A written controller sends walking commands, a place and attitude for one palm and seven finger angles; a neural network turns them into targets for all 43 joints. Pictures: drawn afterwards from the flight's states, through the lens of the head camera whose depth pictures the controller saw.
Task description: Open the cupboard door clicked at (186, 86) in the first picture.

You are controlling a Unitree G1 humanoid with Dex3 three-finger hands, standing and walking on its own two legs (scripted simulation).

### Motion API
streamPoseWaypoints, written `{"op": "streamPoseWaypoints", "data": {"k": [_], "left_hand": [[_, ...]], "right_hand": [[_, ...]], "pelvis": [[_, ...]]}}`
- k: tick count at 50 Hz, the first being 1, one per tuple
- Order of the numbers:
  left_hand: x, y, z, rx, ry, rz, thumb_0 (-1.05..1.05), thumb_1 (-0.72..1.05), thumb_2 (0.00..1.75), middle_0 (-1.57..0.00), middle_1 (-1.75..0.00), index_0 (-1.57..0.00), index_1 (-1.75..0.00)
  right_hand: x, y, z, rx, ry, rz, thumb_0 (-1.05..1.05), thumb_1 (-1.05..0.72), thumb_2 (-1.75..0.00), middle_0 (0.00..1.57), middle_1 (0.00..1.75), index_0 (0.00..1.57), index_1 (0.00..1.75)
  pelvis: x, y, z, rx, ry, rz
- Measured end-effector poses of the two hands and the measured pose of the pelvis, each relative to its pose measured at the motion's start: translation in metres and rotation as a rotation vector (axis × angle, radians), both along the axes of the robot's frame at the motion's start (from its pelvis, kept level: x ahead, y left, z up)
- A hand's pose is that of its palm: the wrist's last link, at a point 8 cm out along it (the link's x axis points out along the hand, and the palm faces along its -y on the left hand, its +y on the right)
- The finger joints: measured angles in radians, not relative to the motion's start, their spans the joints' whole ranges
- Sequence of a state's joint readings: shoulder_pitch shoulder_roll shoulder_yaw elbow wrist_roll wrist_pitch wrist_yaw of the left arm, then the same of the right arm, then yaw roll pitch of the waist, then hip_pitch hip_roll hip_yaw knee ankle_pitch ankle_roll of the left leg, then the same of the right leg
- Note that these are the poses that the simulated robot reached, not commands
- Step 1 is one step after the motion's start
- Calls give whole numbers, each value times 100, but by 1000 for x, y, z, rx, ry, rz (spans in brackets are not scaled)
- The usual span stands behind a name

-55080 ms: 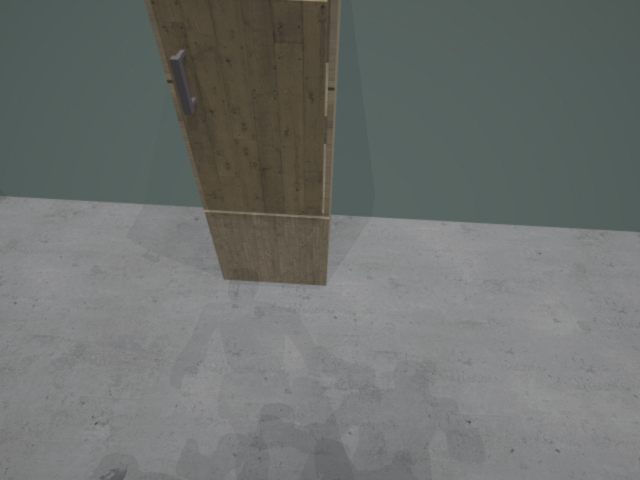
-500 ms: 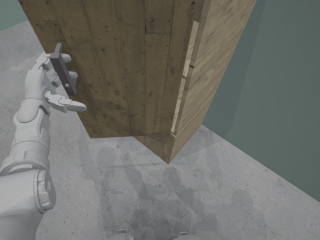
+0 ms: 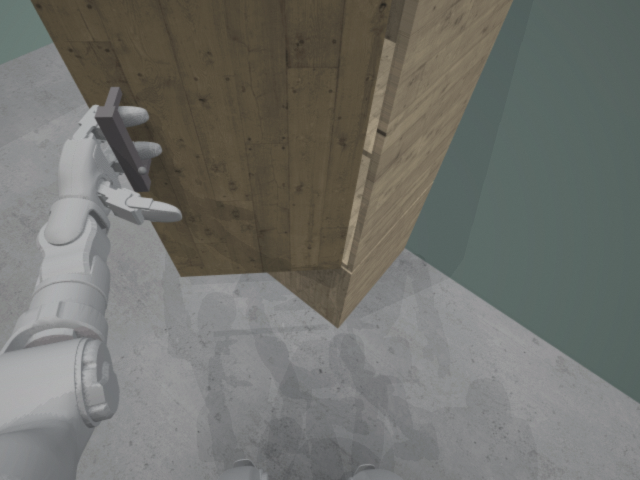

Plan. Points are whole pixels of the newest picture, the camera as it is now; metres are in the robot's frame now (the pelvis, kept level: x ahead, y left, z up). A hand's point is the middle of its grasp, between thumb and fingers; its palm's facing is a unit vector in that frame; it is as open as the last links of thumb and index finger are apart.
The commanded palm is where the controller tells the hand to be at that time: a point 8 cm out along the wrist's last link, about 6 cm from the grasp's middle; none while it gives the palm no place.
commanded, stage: slide the fingers in behind the handle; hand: left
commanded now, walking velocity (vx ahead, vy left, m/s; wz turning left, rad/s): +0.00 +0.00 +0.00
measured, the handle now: (129, 142) +0.53 +0.23 +0.10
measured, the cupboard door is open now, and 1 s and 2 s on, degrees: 44 44 76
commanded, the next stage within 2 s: close the thumb around the handle in 0.06 s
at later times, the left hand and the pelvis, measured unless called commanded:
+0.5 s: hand (140, 172) +0.47 +0.20 +0.10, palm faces +0.03 -1.00 +0.00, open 10.7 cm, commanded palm +0.44 +0.25 +0.10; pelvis +0.00 +0.00 +0.00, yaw +0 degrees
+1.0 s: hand (139, 171) +0.47 +0.20 +0.10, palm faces +0.02 -1.00 +0.02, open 5.5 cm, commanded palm +0.44 +0.25 +0.10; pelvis +0.00 +0.01 +0.00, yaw -1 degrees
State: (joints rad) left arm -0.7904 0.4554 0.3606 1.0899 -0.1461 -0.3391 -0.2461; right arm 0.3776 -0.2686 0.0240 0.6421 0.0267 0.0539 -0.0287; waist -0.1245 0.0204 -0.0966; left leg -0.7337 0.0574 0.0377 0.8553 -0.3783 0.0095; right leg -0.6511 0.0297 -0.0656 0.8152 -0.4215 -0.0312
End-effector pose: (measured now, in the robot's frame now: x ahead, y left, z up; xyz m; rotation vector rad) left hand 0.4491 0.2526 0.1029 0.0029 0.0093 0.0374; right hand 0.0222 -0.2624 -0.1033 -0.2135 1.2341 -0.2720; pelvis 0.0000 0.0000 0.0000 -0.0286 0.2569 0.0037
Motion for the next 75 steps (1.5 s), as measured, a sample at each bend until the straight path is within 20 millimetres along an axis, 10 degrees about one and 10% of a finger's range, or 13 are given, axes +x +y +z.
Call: {"op": "streamPoseWaypoints", "data": {"k": [16, 39, 57, 66, 75], "left_hand": [[1, 4, 0, -8, -2, -5, -1, -40, 34, -30, -121, -30, -121], [0, 7, -2, -13, 8, 1, 1, 71, 81, -38, -133, -38, -133], [-2, 2, -4, -18, -8, -3, 1, 76, 82, -35, -135, -37, -135], [-37, -4, -5, -8, -28, -25, 0, 76, 77, -34, -135, -34, -135], [-110, -37, -6, -59, -45, 58, 1, 73, 76, -33, -134, -32, -129]], "right_hand": [[4, 2, 1, 1, -3, -8, 1, -90, -89, 20, 30, 20, 30], [3, 6, 0, -2, -9, -1, 1, -90, -89, 21, 30, 20, 30], [-8, 9, 2, 1, 3, -25, 1, -90, -89, 20, 30, 20, 30], [26, 18, 7, 47, -103, -24, 1, -90, -89, 20, 30, 20, 30], [106, 31, 23, 88, -334, 94, 1, -90, -89, 20, 30, 20, 30]], "pelvis": [[4, 2, 1, -1, 1, -4], [0, 5, 0, -4, -2, -3], [1, 9, 0, -5, 0, -15], [13, 12, 7, 2, -33, -33], [19, 12, 13, 12, -93, -22]]}}
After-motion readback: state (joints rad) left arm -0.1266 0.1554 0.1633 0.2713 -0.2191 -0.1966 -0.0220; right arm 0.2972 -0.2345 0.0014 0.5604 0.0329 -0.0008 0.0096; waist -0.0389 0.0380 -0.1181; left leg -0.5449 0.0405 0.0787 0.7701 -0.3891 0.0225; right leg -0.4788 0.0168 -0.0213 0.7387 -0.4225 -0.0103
